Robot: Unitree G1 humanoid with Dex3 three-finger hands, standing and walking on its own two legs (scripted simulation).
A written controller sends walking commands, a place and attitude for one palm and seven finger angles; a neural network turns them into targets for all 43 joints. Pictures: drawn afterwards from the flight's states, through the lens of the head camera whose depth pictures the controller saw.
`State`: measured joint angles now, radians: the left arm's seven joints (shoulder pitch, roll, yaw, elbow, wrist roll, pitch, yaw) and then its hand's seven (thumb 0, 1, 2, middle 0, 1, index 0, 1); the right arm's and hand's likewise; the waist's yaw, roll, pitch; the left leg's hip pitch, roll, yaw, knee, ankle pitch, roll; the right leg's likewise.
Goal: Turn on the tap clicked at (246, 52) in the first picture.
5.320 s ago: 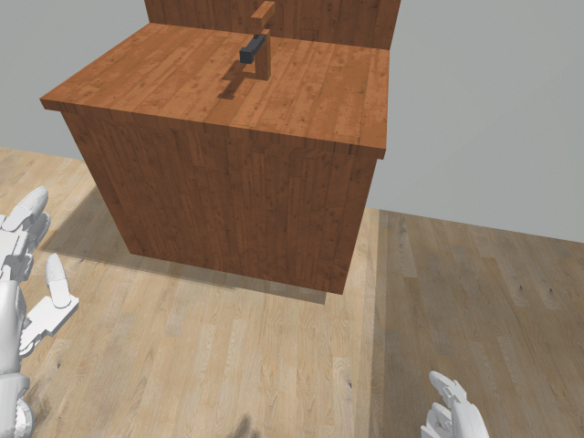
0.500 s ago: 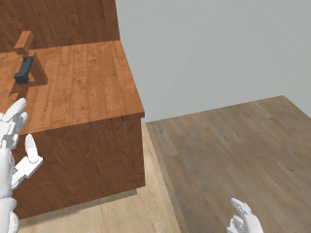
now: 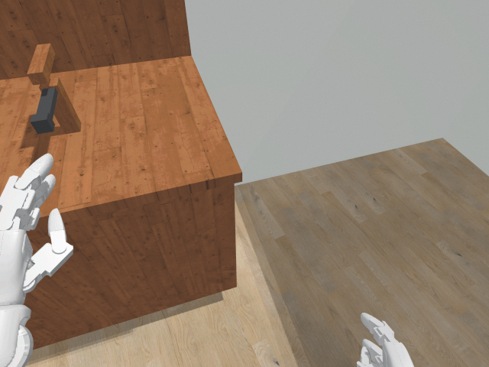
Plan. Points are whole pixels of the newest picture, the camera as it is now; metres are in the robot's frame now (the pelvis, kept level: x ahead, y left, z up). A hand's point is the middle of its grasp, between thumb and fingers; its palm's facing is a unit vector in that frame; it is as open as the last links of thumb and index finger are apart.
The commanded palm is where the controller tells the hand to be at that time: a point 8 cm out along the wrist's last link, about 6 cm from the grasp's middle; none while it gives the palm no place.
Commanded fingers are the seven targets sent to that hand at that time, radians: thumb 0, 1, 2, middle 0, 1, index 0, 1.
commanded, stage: shuffle to correct the standing spot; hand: left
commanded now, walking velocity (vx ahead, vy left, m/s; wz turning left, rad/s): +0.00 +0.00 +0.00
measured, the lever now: (42, 123) +0.49 +0.43 +0.13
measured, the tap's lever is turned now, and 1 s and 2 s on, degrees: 0 0 0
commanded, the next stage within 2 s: come to a stop and stand still in 0.78 s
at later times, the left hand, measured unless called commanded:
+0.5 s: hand (63, 195) +0.30 +0.29 +0.15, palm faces +0.42 -0.82 -0.38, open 7.5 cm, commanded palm +0.23 +0.31 +0.17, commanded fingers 0.00 0.90 0.90 -0.20 -0.30 -0.20 -0.30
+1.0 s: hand (94, 146) +0.39 +0.28 +0.16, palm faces +0.31 -0.77 -0.55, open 7.4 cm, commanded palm +0.33 +0.32 +0.17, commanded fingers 0.00 0.90 0.90 -0.20 -0.30 -0.20 -0.30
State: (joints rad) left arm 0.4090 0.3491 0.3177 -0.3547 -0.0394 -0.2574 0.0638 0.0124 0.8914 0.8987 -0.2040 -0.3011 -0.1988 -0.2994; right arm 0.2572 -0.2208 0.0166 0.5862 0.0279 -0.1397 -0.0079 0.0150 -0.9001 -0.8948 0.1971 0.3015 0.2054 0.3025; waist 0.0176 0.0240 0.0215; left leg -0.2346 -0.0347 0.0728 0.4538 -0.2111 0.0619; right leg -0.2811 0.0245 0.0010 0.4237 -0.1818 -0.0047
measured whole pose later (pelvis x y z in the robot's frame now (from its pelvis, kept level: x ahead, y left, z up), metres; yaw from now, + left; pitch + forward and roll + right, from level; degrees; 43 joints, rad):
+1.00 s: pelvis +0.17 +0.04 -0.02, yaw +0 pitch -1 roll -1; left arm 0.48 0.45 0.42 -0.50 -0.04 -0.23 0.08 0.01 0.88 0.90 -0.22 -0.30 -0.21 -0.30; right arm 0.24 -0.21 0.01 0.58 0.02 -0.05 -0.01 0.01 -0.90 -0.89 0.20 0.30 0.21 0.30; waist -0.03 0.06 0.07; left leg -0.35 -0.04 0.01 0.96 -0.45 0.03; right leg -0.38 0.03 -0.18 0.64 -0.27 -0.11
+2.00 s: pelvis +0.21 +0.11 +0.00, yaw -1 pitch +0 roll -1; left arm 0.47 0.35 0.34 -0.47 -0.05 -0.14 0.14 0.01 0.89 0.90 -0.21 -0.30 -0.21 -0.30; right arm 0.21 -0.21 0.01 0.58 0.01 -0.07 -0.06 0.02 -0.90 -0.89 0.20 0.30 0.21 0.30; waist 0.00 0.01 0.02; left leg -0.20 0.03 0.07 0.46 -0.25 0.01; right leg -0.20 -0.05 -0.11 0.40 -0.18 0.01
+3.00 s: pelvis +0.16 +0.10 -0.01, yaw -3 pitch -1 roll -1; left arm 0.40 0.39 0.40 -0.55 -0.06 -0.23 0.08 0.01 0.88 0.90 -0.21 -0.30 -0.21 -0.30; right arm 0.12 -0.15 0.02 0.51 0.00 -0.15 0.00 0.01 -0.90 -0.89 0.20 0.30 0.21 0.30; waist 0.05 -0.05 0.16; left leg -0.33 0.06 0.08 0.60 -0.25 0.01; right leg -0.33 -0.02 -0.09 0.52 -0.16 0.00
